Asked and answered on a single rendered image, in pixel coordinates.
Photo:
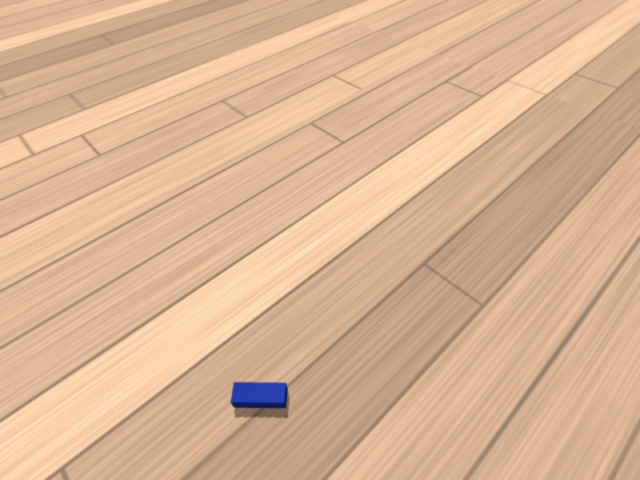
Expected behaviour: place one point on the carton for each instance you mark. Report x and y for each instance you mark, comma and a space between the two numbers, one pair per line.
259, 395

